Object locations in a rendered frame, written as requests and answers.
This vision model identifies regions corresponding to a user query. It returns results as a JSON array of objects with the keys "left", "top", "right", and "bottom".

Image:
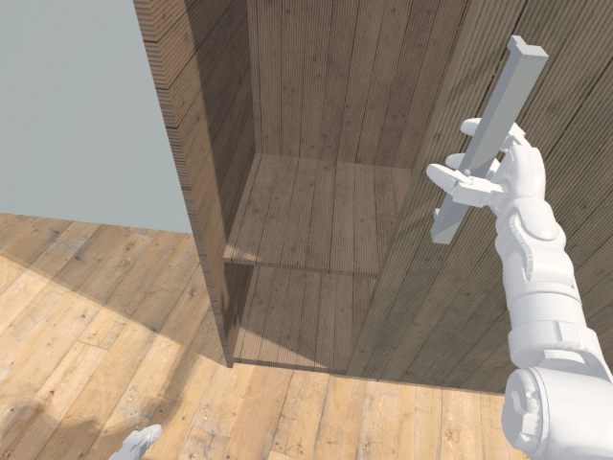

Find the right robot forearm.
[{"left": 495, "top": 197, "right": 613, "bottom": 385}]

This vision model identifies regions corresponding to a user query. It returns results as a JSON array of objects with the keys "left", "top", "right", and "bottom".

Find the robot right upper arm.
[{"left": 501, "top": 366, "right": 613, "bottom": 460}]

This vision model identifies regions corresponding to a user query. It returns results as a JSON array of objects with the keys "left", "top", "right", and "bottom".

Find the handle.
[{"left": 430, "top": 35, "right": 549, "bottom": 244}]

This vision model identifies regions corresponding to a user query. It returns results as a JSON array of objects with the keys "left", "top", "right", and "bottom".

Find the wardrobe door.
[{"left": 347, "top": 0, "right": 613, "bottom": 394}]

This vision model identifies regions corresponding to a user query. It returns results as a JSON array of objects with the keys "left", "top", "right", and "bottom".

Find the robot left hand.
[{"left": 108, "top": 425, "right": 162, "bottom": 460}]

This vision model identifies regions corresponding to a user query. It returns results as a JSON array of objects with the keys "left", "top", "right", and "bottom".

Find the robot right hand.
[{"left": 426, "top": 118, "right": 546, "bottom": 217}]

